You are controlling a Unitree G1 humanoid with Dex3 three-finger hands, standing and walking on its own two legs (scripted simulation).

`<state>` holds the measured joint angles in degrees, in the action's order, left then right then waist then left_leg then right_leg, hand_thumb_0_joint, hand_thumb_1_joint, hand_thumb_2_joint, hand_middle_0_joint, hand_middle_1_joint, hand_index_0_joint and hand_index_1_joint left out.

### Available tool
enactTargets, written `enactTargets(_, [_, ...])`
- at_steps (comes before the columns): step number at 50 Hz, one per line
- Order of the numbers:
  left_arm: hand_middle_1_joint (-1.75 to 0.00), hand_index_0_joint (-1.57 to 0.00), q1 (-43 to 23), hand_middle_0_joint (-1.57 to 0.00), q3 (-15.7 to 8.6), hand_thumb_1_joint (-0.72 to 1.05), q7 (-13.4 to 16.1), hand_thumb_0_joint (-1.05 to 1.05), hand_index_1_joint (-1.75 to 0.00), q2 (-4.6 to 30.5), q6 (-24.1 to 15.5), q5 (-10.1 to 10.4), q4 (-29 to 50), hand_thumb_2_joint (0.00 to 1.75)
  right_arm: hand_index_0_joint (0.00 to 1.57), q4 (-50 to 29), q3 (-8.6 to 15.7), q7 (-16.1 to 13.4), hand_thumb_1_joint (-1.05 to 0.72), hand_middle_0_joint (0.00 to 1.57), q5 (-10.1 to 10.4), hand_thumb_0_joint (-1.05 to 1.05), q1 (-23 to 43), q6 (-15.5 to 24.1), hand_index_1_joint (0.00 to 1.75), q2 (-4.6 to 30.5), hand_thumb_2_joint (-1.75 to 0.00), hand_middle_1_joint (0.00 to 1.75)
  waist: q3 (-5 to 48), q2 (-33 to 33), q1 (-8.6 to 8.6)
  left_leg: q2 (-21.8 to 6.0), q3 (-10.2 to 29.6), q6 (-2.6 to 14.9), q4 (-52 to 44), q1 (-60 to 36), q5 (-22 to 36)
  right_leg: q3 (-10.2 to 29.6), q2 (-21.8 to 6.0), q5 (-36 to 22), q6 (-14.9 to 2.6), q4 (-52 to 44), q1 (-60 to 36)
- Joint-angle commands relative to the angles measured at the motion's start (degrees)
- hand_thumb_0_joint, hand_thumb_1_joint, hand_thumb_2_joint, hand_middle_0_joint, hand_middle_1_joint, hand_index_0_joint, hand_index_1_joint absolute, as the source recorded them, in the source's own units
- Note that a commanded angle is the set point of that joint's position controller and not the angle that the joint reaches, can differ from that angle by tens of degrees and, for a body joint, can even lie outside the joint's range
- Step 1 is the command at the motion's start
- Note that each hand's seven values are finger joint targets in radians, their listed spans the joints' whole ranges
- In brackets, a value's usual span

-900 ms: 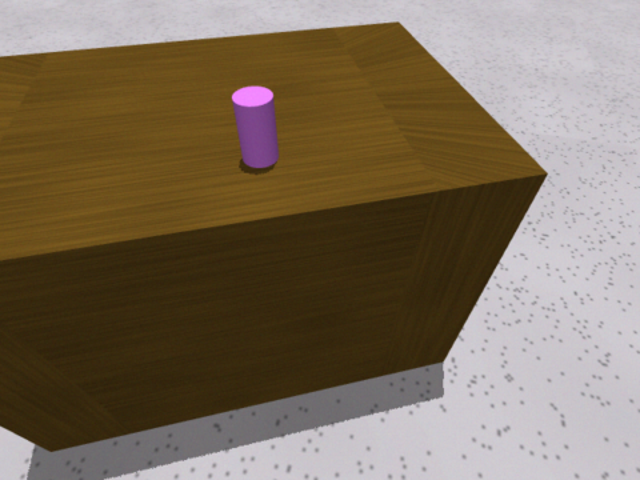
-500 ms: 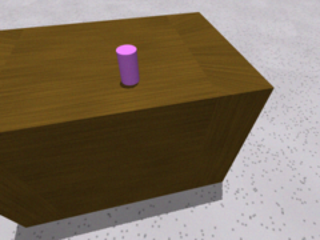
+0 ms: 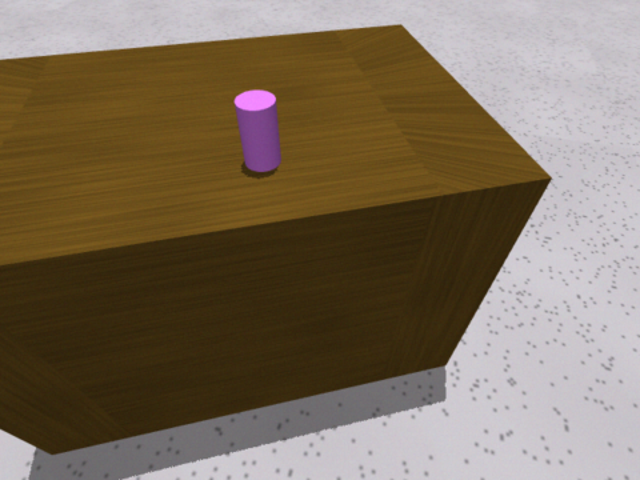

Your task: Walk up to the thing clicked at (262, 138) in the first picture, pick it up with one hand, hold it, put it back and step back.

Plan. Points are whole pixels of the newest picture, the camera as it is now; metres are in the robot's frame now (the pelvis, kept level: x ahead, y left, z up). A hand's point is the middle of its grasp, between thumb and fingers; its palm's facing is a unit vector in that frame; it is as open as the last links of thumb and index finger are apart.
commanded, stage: stand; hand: right
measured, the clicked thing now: (259, 132) +0.68 +0.12 +0.08
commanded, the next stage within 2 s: walk up in 0.22 s
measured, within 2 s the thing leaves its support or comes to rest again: neither
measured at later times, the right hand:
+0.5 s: hand out of the picture +0.10 -0.22 -0.16, palm faces -0.17 +0.92 -0.36, open 7.4 cm
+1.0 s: hand (363, 449) +0.22 -0.05 -0.18, palm faces -0.29 +0.91 -0.30, open 7.4 cm
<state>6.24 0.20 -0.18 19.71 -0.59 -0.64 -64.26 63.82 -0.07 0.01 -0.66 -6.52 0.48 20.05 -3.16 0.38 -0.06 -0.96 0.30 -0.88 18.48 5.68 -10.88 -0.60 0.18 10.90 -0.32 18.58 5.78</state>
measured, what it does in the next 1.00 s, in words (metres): steps to the left: left foot, then right foot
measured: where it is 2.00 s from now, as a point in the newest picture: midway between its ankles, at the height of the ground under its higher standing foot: outside the picture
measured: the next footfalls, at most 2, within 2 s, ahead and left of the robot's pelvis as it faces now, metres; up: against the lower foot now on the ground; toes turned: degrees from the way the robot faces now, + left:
left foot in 0.54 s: +0.09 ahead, +0.27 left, +0.00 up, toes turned +10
right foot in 0.80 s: +0.16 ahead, +0.07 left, +0.00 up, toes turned +7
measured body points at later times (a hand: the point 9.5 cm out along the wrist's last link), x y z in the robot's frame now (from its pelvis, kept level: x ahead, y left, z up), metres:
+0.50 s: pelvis +0.01 +0.06 -0.02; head +0.05 +0.06 +0.43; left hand +0.03 +0.43 -0.11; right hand +0.11 -0.27 -0.14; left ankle +0.04 +0.25 -0.73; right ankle -0.01 -0.11 -0.75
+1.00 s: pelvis +0.09 +0.19 -0.02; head +0.12 +0.16 +0.43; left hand +0.04 +0.52 -0.10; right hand +0.24 -0.10 -0.16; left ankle +0.06 +0.33 -0.70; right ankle +0.12 +0.06 -0.75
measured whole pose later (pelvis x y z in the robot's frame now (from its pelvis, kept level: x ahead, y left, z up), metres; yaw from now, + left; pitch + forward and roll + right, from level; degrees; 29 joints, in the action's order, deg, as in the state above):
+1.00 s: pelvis +0.09 +0.19 -0.02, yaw +15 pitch -3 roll +0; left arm 19.2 -2.3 2.0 21.9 -4.4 -2.3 -49.4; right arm 47.8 4.8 2.8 -1.6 -16.0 -3.8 24.0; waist -5.3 5.8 -1.4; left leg 1.1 6.0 0.0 56.7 24.8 -24.7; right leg -6.8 -4.4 18.5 0.0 34.8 13.3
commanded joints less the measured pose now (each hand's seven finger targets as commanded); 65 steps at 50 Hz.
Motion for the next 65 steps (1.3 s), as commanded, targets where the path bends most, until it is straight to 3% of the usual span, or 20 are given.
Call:
enactTargets(1, [-0.3,-0.2,-2.0,-0.2,-2.5,0.9,0.7,0.0,-0.3,12.1,-1.3,0.2,3.1,0.9,0.2,-3.2,2.0,-0.7,-0.9,0.2,0.2,0.0,1.8,1.3,0.3,11.8,-0.9,0.3,5.2,0.1,-0.04,-6.7,4.6,2.3,-1.8,-1.2,9.9,5.6,-7.7,-10.8,-1.29,-2.4,-0.6])
enactTargets(10, [-0.3,-0.2,-1.9,-0.2,-2.6,0.9,0.8,0.0,-0.3,12.2,-1.4,0.2,3.2,0.9,0.2,-3.1,2.1,-0.7,-0.9,0.2,0.1,0.0,2.0,1.3,0.3,11.9,-0.9,0.3,4.5,0.0,-0.07,-6.4,4.6,2.12,-2.2,-0.1,8.5,5.6,-7.7,-9.7,-1.13,-3.2,-0.7])
enactTargets(12, [-0.3,-0.2,12.5,-0.2,-8.7,0.9,3.7,0.0,-0.3,24.3,-2.7,-0.1,2.3,0.9,0.2,-10.4,5.5,2.4,-0.9,0.2,-3.2,0.0,4.1,-2.1,0.3,13.9,-0.9,0.3,3.9,-2.2,-5.47,0.8,-0.5,2.3,22.5,22.8,-13.9,16.1,-19.4,-0.5,-9.61,-3.4,-14.6])
enactTargets(14, [-0.3,-0.2,8.3,-0.2,-9.3,0.9,4.6,0.0,-0.3,23.4,-3.2,-1.0,7.0,0.9,0.2,-13.7,6.3,3.7,-0.9,0.2,-4.2,0.0,3.1,-3.7,0.3,13.7,-0.9,0.3,0.3,-1.3,-3.95,-3.7,8.7,2.33,39.0,28.5,-18.7,21.9,-28.9,4.1,-15.98,-6.2,-4.1])
enactTargets(16, [-0.3,-0.2,1.9,-0.2,-8.7,0.9,4.7,0.0,-0.3,21.0,-3.6,-1.3,10.7,0.9,0.2,-14.3,7.6,5.1,-0.9,0.2,-3.5,0.0,-2.1,-4.4,0.3,14.6,-0.9,0.3,-0.8,-3.0,0.58,-6.3,10.9,1.32,41.6,27.5,-15.0,15.0,-24.4,4.8,-14.1,-5.6,-0.4])
enactTargets(22, [-0.3,-0.2,5.6,-0.2,-9.5,0.9,4.2,0.0,-0.3,22.1,-4.4,-1.7,13.8,0.9,0.2,-18.7,8.9,7.0,-0.9,0.2,-3.4,0.0,-1.3,-4.2,0.3,12.8,-0.9,0.3,0.2,-8.1,-1.55,-6.8,4.0,-0.39,26.1,20.5,-10.8,2.4,-19.7,-7.7,-11.64,2.2,1.2])
enactTargets(27, [-0.3,-0.2,5.8,-0.2,-7.9,0.9,3.9,0.0,-0.3,19.0,-2.8,-1.8,15.6,0.9,0.2,-14.8,11.5,6.4,-0.9,0.2,-3.2,0.0,-16.1,-3.5,0.3,16.1,-0.9,0.3,6.8,1.8,6.44,0.7,-4.1,2.9,14.9,-4.1,-6.5,-7.2,-10.6,6.2,-4.85,26.4,15.6])
enactTargets(29, [-0.3,-0.2,4.8,-0.2,-6.5,0.9,4.0,0.0,-0.3,15.9,-2.7,0.1,18.4,0.9,0.2,-17.2,12.4,5.7,-0.9,0.2,-1.9,0.0,-17.2,-2.9,0.3,25.4,-0.9,0.3,3.7,22.7,7.97,-15.4,34.6,15.14,-6.3,-0.9,-16.8,-5.4,0.1,30.8,-1.49,47.5,31.0])
enactTargets(30, [-0.3,-0.2,3.5,-0.2,-6.5,0.9,4.2,0.0,-0.3,18.0,-3.2,-0.3,17.8,0.9,0.2,-17.7,12.6,5.4,-0.9,0.2,-1.4,0.0,-15.5,-2.7,0.3,26.1,-0.9,0.3,1.2,17.5,6.79,-18.2,37.8,18.51,-6.7,3.8,-20.4,-0.4,-2.8,28.2,-2.21,51.3,30.5])
enactTargets(33, [-0.3,-0.2,11.0,-0.2,-6.5,0.9,3.2,0.0,-0.3,18.7,-3.8,1.1,13.6,0.9,0.2,-21.2,10.0,4.0,-0.9,0.2,-1.9,0.0,-8.6,-2.6,0.3,19.6,-0.9,0.3,-0.4,10.6,1.35,-11.3,21.0,15.6,2.0,6.8,-13.6,-0.1,-7.4,21.2,-2.21,39.2,25.0])
enactTargets(38, [-0.3,-0.2,20.2,-0.2,-7.1,0.9,3.6,0.0,-0.3,16.7,-5.1,0.1,12.2,0.9,0.2,-25.2,8.8,4.4,-0.9,0.2,-2.1,0.0,-5.6,-3.2,0.3,16.6,-0.9,0.3,1.2,6.9,-2.97,-8.9,14.3,14.18,10.3,18.1,-0.8,-3.8,-2.6,6.8,-1.0,14.0,3.2])
enactTargets(39, [-0.3,-0.2,23.6,-0.2,-7.8,0.9,4.2,0.0,-0.3,17.8,-5.5,-0.6,11.6,0.9,0.2,-25.5,7.7,4.1,-0.9,0.2,-1.3,0.0,-4.6,-3.2,0.3,13.6,-0.9,0.3,3.1,1.9,-5.72,-5.6,10.9,10.58,18.6,23.0,-3.9,-0.4,-4.2,0.4,0.27,9.4,-5.0])
enactTargets(40, [-0.3,-0.2,24.3,-0.2,-9.3,0.9,4.6,0.0,-0.3,23.1,-5.7,-2.2,12.8,0.9,0.2,-26.8,6.2,3.5,-0.9,0.2,-0.5,0.0,-5.3,-3.1,0.3,8.1,-0.9,0.3,1.8,-12.6,-7.09,5.1,7.0,5.49,32.6,32.1,-15.0,18.6,-14.9,12.7,-3.21,-1.8,-6.4])
enactTargets(41, [-0.3,-0.2,18.6,-0.2,-9.6,0.9,4.9,0.0,-0.3,26.5,-5.1,-2.4,16.2,0.9,0.2,-25.5,7.1,2.5,-0.9,0.2,-1.0,0.0,-8.0,-3.9,0.3,11.1,-0.9,0.3,0.2,-7.9,-4.16,6.8,10.5,2.62,41.8,31.8,-23.0,36.0,-27.4,26.5,-7.61,-10.0,2.6])
enactTargets(42, [-0.3,-0.2,13.3,-0.2,-9.5,0.9,4.8,0.0,-0.3,27.0,-4.7,-1.8,17.5,0.9,0.2,-23.5,8.5,1.9,-0.9,0.2,-1.1,0.0,-10.6,-4.5,0.3,15.5,-0.9,0.3,-1.7,-4.1,-1.39,3.5,13.5,2.37,47.4,29.9,-21.4,35.4,-29.4,29.7,-12.8,-8.4,7.0])
enactTargets(46, [-0.3,-0.2,10.3,-0.2,-7.6,0.9,3.8,0.0,-0.3,18.9,-5.7,-1.2,19.1,0.9,0.2,-19.5,8.2,2.1,-0.9,0.2,-0.9,0.0,-13.5,-2.9,0.3,14.9,-0.9,0.3,-2.8,-8.2,0.12,0.7,9.0,0.56,44.0,25.8,-13.2,10.7,-18.3,-2.9,-11.28,0.0,6.6])
enactTargets(52, [-0.3,-0.2,9.4,-0.2,-7.5,0.9,2.0,0.0,-0.3,19.1,-4.1,-1.0,20.4,0.9,0.2,-18.9,6.9,1.8,-0.9,0.2,-0.1,0.0,-10.6,-0.9,0.3,11.1,-0.9,0.3,3.3,-12.5,-0.08,1.2,-2.1,1.38,18.1,12.1,-6.8,-0.8,-14.6,-25.7,-9.88,15.8,5.4])
enactTargets(54, [-0.3,-0.2,10.4,-0.2,-6.0,0.9,1.6,0.0,-0.3,15.2,-2.7,0.0,20.3,0.9,0.2,-16.5,7.6,1.0,-0.9,0.2,-0.4,0.0,-13.9,0.4,0.3,13.3,-0.9,0.3,5.9,-2.4,1.86,2.5,-2.3,2.92,9.7,2.3,6.0,-4.0,-10.6,-15.8,-5.83,29.7,11.0])
enactTargets(56, [-0.3,-0.2,12.2,-0.2,-4.6,0.9,1.9,0.0,-0.3,11.4,-1.1,1.3,20.4,0.9,0.2,-19.5,8.3,0.0,-0.9,0.2,-0.1,0.0,-11.2,1.5,0.3,20.8,-0.9,0.3,9.1,11.7,1.15,-19.4,30.5,14.6,5.9,2.5,16.5,0.2,-1.2,24.4,-1.01,39.2,20.9])
enactTargets(65, [-0.3,-0.2,8.7,-0.2,-5.1,0.9,1.5,0.0,-0.3,14.0,0.0,0.6,14.0,0.9,0.2,-18.3,6.4,-1.7,-0.9,0.2,0.3,0.0,-4.7,1.6,0.3,17.8,-0.9,0.3,5.6,11.7,0.11,-14.4,15.3,13.42,13.1,6.5,31.6,0.7,-3.0,18.3,-1.05,30.6,14.7])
